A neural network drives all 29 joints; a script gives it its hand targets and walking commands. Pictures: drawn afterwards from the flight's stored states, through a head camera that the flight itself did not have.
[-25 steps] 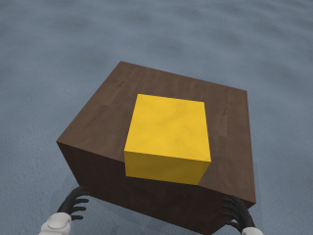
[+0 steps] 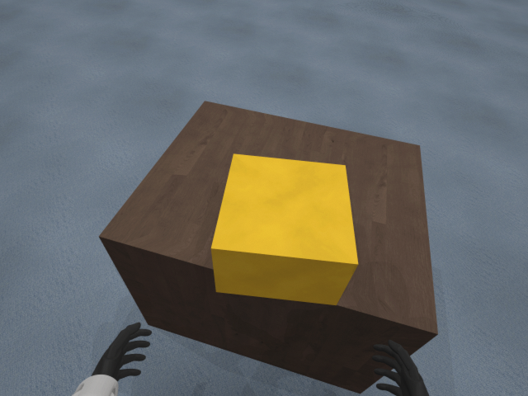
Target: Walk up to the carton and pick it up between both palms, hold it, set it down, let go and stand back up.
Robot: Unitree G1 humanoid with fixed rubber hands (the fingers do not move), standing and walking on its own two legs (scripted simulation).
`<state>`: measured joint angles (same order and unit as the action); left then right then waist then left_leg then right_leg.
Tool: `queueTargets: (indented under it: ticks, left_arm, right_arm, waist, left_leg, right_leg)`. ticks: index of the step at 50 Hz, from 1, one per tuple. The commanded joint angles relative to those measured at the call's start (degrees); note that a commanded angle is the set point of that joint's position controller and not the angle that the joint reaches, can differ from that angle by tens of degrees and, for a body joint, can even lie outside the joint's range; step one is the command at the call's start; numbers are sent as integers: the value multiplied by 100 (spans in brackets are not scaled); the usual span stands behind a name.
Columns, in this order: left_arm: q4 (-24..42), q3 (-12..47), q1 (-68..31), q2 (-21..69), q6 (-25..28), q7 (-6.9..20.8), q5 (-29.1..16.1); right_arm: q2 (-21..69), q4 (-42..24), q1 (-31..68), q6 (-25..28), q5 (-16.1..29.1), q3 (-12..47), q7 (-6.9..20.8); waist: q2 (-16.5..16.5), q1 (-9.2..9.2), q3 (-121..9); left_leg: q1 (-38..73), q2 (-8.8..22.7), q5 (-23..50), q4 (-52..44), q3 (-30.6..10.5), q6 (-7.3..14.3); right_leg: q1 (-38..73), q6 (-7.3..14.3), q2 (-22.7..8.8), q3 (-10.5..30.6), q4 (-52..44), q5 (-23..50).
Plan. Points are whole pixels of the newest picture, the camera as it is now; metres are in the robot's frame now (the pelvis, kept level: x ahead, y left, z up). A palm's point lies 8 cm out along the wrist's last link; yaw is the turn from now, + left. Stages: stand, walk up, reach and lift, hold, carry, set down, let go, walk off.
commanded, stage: stand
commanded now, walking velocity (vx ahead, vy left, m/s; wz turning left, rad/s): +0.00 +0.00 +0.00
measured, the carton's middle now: (282, 226) +0.48 -0.03 -0.10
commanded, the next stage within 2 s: none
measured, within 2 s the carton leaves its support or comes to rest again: neither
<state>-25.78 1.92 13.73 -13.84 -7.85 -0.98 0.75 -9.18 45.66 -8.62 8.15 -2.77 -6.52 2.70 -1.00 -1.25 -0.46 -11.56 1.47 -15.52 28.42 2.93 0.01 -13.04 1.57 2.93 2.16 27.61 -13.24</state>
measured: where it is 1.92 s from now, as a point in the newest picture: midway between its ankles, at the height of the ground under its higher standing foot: outside the picture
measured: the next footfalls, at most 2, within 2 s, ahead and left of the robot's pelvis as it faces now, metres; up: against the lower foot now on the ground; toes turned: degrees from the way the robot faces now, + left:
none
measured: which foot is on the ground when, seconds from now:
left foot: down 0.00-1.00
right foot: down 0.00-1.00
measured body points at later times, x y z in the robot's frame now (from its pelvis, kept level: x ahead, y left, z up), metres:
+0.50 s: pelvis +0.05 +0.02 -0.01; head +0.04 +0.02 +0.44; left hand +0.20 +0.24 -0.11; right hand +0.10 -0.24 -0.14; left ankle +0.00 +0.12 -0.74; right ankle +0.02 -0.10 -0.74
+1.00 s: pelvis +0.04 +0.02 -0.02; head +0.05 +0.01 +0.43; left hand +0.17 +0.26 -0.13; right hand +0.04 -0.24 -0.16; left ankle +0.00 +0.12 -0.74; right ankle +0.02 -0.10 -0.74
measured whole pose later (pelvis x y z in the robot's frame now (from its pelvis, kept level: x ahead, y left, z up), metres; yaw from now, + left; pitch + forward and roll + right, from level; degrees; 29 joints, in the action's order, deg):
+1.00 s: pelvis +0.04 +0.02 -0.02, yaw -8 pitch +0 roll +1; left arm -41.5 -2.1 18.8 -10.8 -0.3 -2.5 1.3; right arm -14.1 50.3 -17.9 -3.3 -1.6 -3.0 -1.6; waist 0.6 1.9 -0.3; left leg -10.4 1.4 -24.8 35.3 10.9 1.8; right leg -17.0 -0.4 3.4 9.4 39.2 -21.9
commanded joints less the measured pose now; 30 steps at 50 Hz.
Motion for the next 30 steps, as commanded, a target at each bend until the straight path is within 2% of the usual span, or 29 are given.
queueTargets:
  ticks: [1, 2, 5, 8, 10, 13, 17, 19, 22, 26, 30]
  left_arm:
    - [180, -411, -327, -574, 1026, 172, 341]
    - [178, -391, -366, -419, 1094, 190, 285]
    - [-92, -374, 143, -288, 1170, 178, 177]
    - [-245, -442, 261, -399, 1218, 111, 154]
    - [-329, -469, 394, -406, 1222, 64, 135]
    - [-431, -476, 519, -361, 1185, 14, 111]
    - [-542, -466, 602, -263, 1092, -25, 98]
    - [-595, -470, 625, -247, 1052, -44, 94]
    - [-672, -488, 624, -265, 1010, -73, 84]
    - [-761, -510, 594, -281, 978, -113, 69]
    - [-843, -526, 583, -282, 955, -144, 57]
  right_arm:
    - [-843, -464, -377, -845, 180, -66, -171]
    - [-927, -398, -448, -825, 168, -69, -170]
    - [-1028, -458, -241, -783, 88, -52, -162]
    - [-937, -429, -306, -735, 82, 16, -166]
    - [-992, -333, -461, -731, 106, 25, -193]
    - [-1049, -234, -646, -778, 124, 39, -238]
    - [-1071, -137, -831, -866, 125, 72, -306]
    - [-1077, -105, -897, -901, 122, 87, -337]
    - [-1096, -82, -952, -937, 115, 102, -375]
    - [-1132, -53, -1026, -973, 115, 111, -403]
    - [-1138, -26, -1066, -1002, 118, 127, -416]
  waist:
    - [98, 341, 190]
    - [46, 338, -108]
    - [60, 155, -348]
    - [-32, 189, -631]
    - [11, 172, -742]
    - [150, 179, -659]
    - [404, 206, -356]
    - [413, 219, -234]
    - [263, 243, -95]
    - [27, 282, -25]
    - [-76, 307, -67]
  left_leg:
    - [-196, 499, -815, -391, -464, 216]
    - [-97, 520, -484, -334, -465, 236]
    - [69, 572, -652, -321, -556, 286]
    - [98, 525, 174, -163, -429, 238]
    - [185, 507, 603, -56, -354, 223]
    - [309, 542, 1203, 31, -288, 248]
    - [400, 676, 2155, 75, -240, 368]
    - [394, 706, 2417, 112, -192, 414]
    - [366, 674, 2416, 171, -96, 429]
    - [360, 613, 2091, 212, -10, 431]
    - [416, 597, 1799, 198, 27, 459]
  right_leg:
    - [-843, -55, -477, 878, -731, -195]
    - [-653, -36, -455, 806, -550, 373]
    - [-801, -26, -354, 675, -385, 551]
    - [-380, 37, -472, 747, -34, 1790]
    - [-298, 61, -485, 742, 135, 2117]
    - [-429, 66, -453, 709, 316, 2122]
    - [-719, 32, -357, 606, 525, 1637]
    - [-768, 23, -348, 597, 584, 1556]
    - [-796, 34, -360, 646, 636, 1691]
    - [-805, 59, -375, 743, 681, 1866]
    - [-809, 66, -367, 800, 723, 1834]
